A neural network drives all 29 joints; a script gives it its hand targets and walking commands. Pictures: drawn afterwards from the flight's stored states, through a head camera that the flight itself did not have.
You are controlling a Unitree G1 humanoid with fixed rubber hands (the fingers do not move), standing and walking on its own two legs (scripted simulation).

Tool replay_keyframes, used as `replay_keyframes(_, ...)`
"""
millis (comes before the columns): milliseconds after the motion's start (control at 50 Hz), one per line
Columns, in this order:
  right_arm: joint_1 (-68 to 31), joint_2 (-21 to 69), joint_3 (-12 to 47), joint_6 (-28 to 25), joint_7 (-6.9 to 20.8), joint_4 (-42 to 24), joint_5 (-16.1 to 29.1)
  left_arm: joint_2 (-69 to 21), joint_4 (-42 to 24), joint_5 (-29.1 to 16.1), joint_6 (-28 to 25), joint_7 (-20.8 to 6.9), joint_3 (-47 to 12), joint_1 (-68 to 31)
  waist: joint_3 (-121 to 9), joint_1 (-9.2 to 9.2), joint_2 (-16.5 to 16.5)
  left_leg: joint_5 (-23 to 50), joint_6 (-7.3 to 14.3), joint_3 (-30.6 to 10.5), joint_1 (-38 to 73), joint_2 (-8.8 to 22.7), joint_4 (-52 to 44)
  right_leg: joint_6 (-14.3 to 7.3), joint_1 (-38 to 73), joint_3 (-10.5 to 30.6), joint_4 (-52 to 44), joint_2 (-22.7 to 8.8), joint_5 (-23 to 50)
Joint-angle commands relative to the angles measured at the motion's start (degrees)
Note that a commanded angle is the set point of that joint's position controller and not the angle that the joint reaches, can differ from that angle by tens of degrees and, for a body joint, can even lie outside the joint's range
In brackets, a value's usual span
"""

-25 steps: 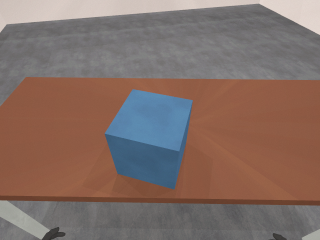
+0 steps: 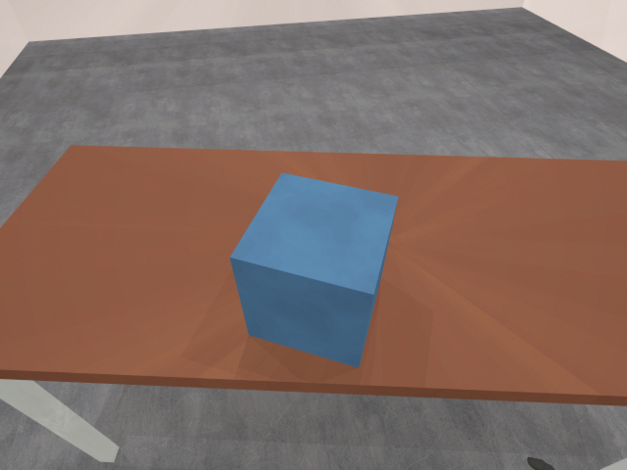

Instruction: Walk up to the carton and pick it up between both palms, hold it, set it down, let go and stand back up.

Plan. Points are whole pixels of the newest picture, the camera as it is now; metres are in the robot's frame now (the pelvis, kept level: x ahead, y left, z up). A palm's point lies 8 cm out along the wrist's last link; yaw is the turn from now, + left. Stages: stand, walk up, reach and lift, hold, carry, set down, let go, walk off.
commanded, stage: stand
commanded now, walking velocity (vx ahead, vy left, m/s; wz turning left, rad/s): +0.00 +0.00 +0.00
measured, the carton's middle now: (319, 269) +0.40 +0.01 +0.02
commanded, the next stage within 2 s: none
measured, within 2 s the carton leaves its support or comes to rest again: neither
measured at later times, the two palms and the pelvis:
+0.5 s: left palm out of the picture +0.06 +0.31 -0.10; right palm out of the picture +0.09 -0.31 -0.11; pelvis +0.00 +0.00 +0.00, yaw +1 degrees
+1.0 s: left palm out of the picture +0.07 +0.30 -0.11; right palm out of the picture +0.10 -0.31 -0.11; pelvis +0.00 +0.00 +0.00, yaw +1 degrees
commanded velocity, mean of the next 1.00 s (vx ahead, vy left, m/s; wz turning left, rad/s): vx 0.00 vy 0.00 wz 0.00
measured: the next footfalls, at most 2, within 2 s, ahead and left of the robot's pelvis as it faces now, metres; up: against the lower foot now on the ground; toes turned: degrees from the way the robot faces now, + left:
none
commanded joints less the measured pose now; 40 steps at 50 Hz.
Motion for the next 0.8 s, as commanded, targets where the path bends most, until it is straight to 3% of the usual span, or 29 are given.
replay_keyframes(0, -3.1, -10.3, -1.6, -1.2, -0.5, -1.9, -0.1, 10.4, -1.9, 0.1, -1.3, 0.3, 1.8, -1.7, -1.4, 0.23, -1.5, 10.2, 0.8, -8.9, 4.1, 8.9, -4.6, -2.8, -5.6, 4.4, -4.2, -5.9, 4.9)
replay_keyframes(40, -3.3, -11.8, -2.2, -0.8, -0.5, -1.9, -0.2, 10.8, -1.5, -0.1, -0.6, 0.3, 2.2, -2.5, -0.8, -0.34, 0.7, 9.7, 0.7, -7.4, 3.8, 8.1, -4.8, -2.3, -5.4, 4.2, -4.8, -6.1, 4.6)
replay_keyframes(100, -3.8, -10.9, -2.0, -0.6, -0.4, -0.8, 0.4, 10.4, 0.1, -0.3, -0.5, 0.3, 1.6, -1.2, -0.2, -0.12, 2.9, 5.2, 0.4, -9.2, 3.2, 8.8, -6.9, -2.4, -5.5, 4.2, -4.8, -5.6, 2.8)
replay_keyframes(120, -3.6, -11.3, -2.0, -0.7, -0.5, -0.5, 0.3, 10.8, -0.2, 0.1, -0.5, 0.3, 1.9, -1.6, -0.7, -0.19, 1.2, 3.9, 0.8, -9.0, 2.5, 8.8, -7.3, -2.8, -4.8, 3.8, -4.5, -5.7, 3.5)
replay_keyframes(140, -3.5, -11.2, -1.6, -0.8, -0.7, -0.3, 0.0, 11.0, 0.0, -0.1, -0.4, 0.4, 1.9, -1.0, 1.5, 0.85, 2.6, 2.3, 1.0, -9.8, 0.9, 8.7, -7.8, -3.2, -4.9, 4.5, -4.6, -5.8, 2.3)
replay_keyframes(160, -3.5, -10.9, -1.7, -0.8, -0.7, -0.8, 0.2, 11.2, 0.6, 0.3, -0.5, 0.4, 2.0, -1.4, 0.6, -0.51, 1.2, 3.6, 0.8, -9.0, 2.5, 8.2, -7.3, -3.0, -5.4, 4.7, -5.2, -6.1, 2.3)
replay_keyframes(180, -4.1, -11.1, -1.8, -0.8, -0.8, -0.5, 0.3, 11.3, 0.0, 0.0, -0.2, 0.5, 2.3, -2.1, -0.5, -0.16, -1.1, 4.3, 0.9, -9.0, 3.1, 8.1, -6.3, -3.0, -5.4, 4.3, -5.3, -6.1, 2.1)
replay_keyframes(240, -3.8, -10.9, -1.6, -0.6, -0.6, 0.6, -0.3, 10.1, 0.7, -0.3, -0.6, 0.3, 1.6, -2.1, 0.0, 0.29, 0.6, 0.4, 1.0, -9.4, 2.7, 8.3, -8.1, -2.7, -5.7, 4.3, -5.7, -5.6, 0.6)
replay_keyframes(260, -4.1, -10.7, -1.4, -0.6, -0.3, -0.3, 0.0, 10.9, 0.7, 0.0, -0.7, 0.3, 1.6, -2.6, 0.7, -0.46, 1.0, 1.8, 1.0, -9.1, 1.9, 8.3, -7.1, -3.0, -6.0, 4.6, -6.2, -6.3, 0.7)
replay_keyframes(280, -4.1, -10.8, -1.6, -0.7, -0.4, -0.3, -0.1, 10.8, 1.1, 0.3, -1.0, 0.4, 1.7, -2.1, -0.9, 0.03, -1.6, 5.2, 1.4, -9.3, 4.3, 7.9, -6.2, -3.3, -5.4, 4.9, -6.9, -6.7, 1.5)
replay_keyframes(300, -4.0, -11.9, -1.9, -0.4, -0.4, 0.3, 0.3, 12.2, 1.2, 0.5, -0.6, 0.3, 2.1, -1.9, -0.8, -0.5, 1.0, 7.2, 0.4, -7.7, 5.9, 7.3, -5.7, -2.8, -5.8, 4.9, -7.4, -6.1, 3.0)
replay_keyframes(320, -4.3, -11.4, -1.8, -0.6, -0.5, -0.1, 0.3, 11.6, 1.2, 0.0, -0.7, 0.5, 2.1, -2.5, -1.4, -0.89, 0.4, 9.1, 0.5, -8.3, 5.6, 7.7, -5.5, -2.8, -5.9, 4.8, -7.4, -6.5, 4.0)
replay_keyframes(340, -3.9, -11.2, -1.6, -0.5, -0.5, 0.4, 0.4, 11.5, 1.4, -0.4, -0.9, 0.6, 1.8, -3.5, 1.6, -0.57, 2.1, 8.2, 0.3, -8.7, 2.7, 7.5, -6.6, -2.7, -6.3, 5.0, -6.9, -6.7, 3.4)
replay_keyframes(360, -2.6, -11.0, -1.4, -0.7, -0.3, 0.9, 0.0, 11.3, 1.5, -0.6, -1.0, 0.3, 2.1, -0.7, 0.0, 0.23, 1.3, 6.6, 0.3, -8.3, 4.0, 7.7, -6.0, -2.5, -4.5, 4.6, -6.6, -6.4, 3.5)
replay_keyframes(380, -2.8, -11.6, -1.8, -0.6, -0.2, 0.7, 0.7, 10.9, 1.8, -0.5, -0.8, 0.4, 1.6, -1.6, -1.4, -0.86, -0.7, 9.4, 0.6, -8.9, 4.4, 8.1, -5.9, -2.6, -4.5, 4.0, -6.2, -6.8, 5.4)
replay_keyframes(420, -4.2, -11.5, -1.6, -0.7, -0.4, 0.1, 0.9, 10.9, 1.9, -0.2, -0.8, 0.4, 1.6, -2.4, -2.4, -0.11, -0.5, 11.0, 0.4, -8.2, 5.6, 8.3, -4.7, -2.6, -4.5, 4.5, -6.4, -7.0, 5.5)
replay_keyframes(440, -3.9, -11.6, -1.9, -0.6, -0.6, -0.4, 0.7, 10.7, 2.1, 0.1, -0.4, 0.6, 1.6, -4.1, -2.7, -1.27, -0.8, 12.0, 0.0, -8.3, 5.5, 7.9, -5.3, -2.6, -4.3, 4.3, -6.5, -7.2, 7.5)
replay_keyframes(460, -3.1, -11.2, -1.3, -0.4, -0.5, 0.7, 0.5, 11.8, 1.6, -0.1, -0.4, 0.8, 1.9, -4.5, -4.2, -0.4, -0.4, 11.2, 0.7, -7.9, 5.5, 8.1, -4.6, -2.9, -2.5, 4.2, -5.7, -7.1, 8.2)
replay_keyframes(480, -3.0, -10.7, -1.1, -0.4, -0.6, 0.9, 0.7, 11.1, 1.7, -0.6, -0.5, 0.8, 1.7, -3.1, -2.1, -0.34, -2.3, 9.6, 0.8, -8.4, 3.9, 8.0, -5.4, -2.6, -3.0, 4.3, -6.5, -7.2, 7.7)
replay_keyframes(520, -3.3, -10.7, -1.2, -0.3, -0.8, 0.8, 0.5, 11.4, 2.3, 0.1, -0.4, 0.7, 1.4, -3.6, -0.6, -0.96, 0.4, 11.0, 0.6, -8.0, 4.6, 8.0, -5.3, -2.8, -4.5, 4.5, -7.2, -7.3, 6.7)
replay_keyframes(560, -3.2, -11.1, -1.4, -0.5, -1.0, 1.1, 0.4, 11.7, 2.6, -0.2, -0.4, 0.5, 1.9, -4.0, -1.3, -0.36, -0.9, 9.9, 0.0, -7.8, 4.1, 7.8, -5.8, -2.4, -3.5, 3.8, -6.6, -6.6, 5.5)
replay_keyframes(600, -4.1, -12.0, -1.4, -0.6, -0.7, 0.4, 0.5, 10.6, 2.4, -0.1, -0.5, 0.4, 1.9, -3.5, -0.1, -0.15, 1.6, 9.8, -0.2, -7.9, 3.8, 7.7, -5.7, -2.4, -4.9, 4.3, -6.7, -6.8, 4.7)
replay_keyframes(620, -3.4, -12.1, -1.4, -0.4, -0.5, 0.9, 0.4, 12.4, 3.3, -0.4, -0.1, 0.3, 2.2, -3.4, -0.6, -0.78, -0.5, 10.1, 0.0, -8.8, 4.0, 8.0, -6.4, -2.7, -3.9, 4.1, -6.8, -7.0, 4.0)
replay_keyframes(640, -2.9, -10.7, -0.8, -0.5, -0.7, 0.8, 0.4, 10.9, 2.7, -0.6, -0.3, 0.5, 1.8, -3.3, -0.2, -0.36, 1.9, 9.8, -0.1, -8.6, 3.9, 8.0, -5.5, -2.7, -4.4, 4.1, -6.8, -6.9, 3.5)
replay_keyframes(660, -4.0, -11.5, -1.1, -0.2, -0.8, 1.1, 0.4, 11.2, 2.8, -0.3, 0.0, 0.5, 2.1, -3.4, -1.8, 0.18, 0.9, 5.6, 0.0, -8.9, 4.5, 7.9, -7.0, -2.8, -3.7, 3.7, -6.7, -6.4, 2.3)
replay_keyframes(680, -4.3, -11.4, -1.4, -0.4, -0.9, 0.4, 0.4, 11.2, 2.4, 0.3, -0.1, 0.7, 2.1, -4.1, -0.3, 0.03, -0.3, 6.6, 0.4, -9.2, 3.8, 7.8, -6.8, -3.0, -4.3, 3.8, -6.8, -6.8, 1.7)
replay_keyframes(720, -3.7, -11.3, -1.3, -0.5, -0.9, -0.3, 0.3, 9.9, 3.2, -0.2, -0.1, 0.5, 1.7, -4.1, -1.3, -1.13, 0.7, 7.7, 0.3, -8.6, 4.9, 7.8, -7.0, -2.3, -4.2, 3.9, -7.2, -6.7, 3.1)
replay_keyframes(740, -4.0, -11.1, -1.3, -0.6, -1.0, -0.1, 0.3, 10.3, 2.8, -0.4, -0.4, 0.6, 1.8, -3.5, 1.1, -0.05, -0.1, 7.9, 0.3, -9.1, 3.2, 7.9, -6.5, -2.8, -5.0, 4.2, -7.8, -7.0, 2.4)
replay_keyframes(780, -3.2, -11.2, -0.9, -0.5, -0.9, 0.0, 0.6, 10.4, 2.5, -0.3, -0.6, 0.5, 1.5, -4.3, -1.1, -0.3, 0.5, 8.1, 0.3, -9.1, 4.9, 7.9, -6.5, -2.7, -4.2, 4.3, -7.5, -6.7, 2.9)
